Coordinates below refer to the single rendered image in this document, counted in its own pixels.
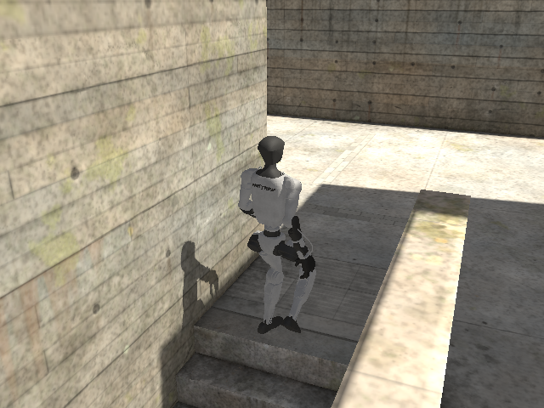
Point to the stairs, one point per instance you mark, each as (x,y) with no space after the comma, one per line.
(233,372)

